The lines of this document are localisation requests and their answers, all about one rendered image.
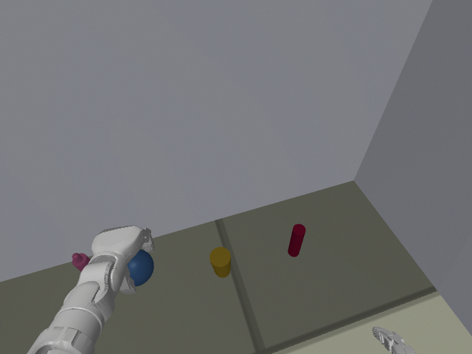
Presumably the left robot arm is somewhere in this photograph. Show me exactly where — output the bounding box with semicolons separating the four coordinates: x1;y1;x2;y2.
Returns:
27;251;128;354

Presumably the left robot hand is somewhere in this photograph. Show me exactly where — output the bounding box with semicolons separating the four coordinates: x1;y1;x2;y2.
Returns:
91;225;154;294

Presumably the right robot hand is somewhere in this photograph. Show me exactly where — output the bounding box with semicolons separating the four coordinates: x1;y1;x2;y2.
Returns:
372;327;416;354

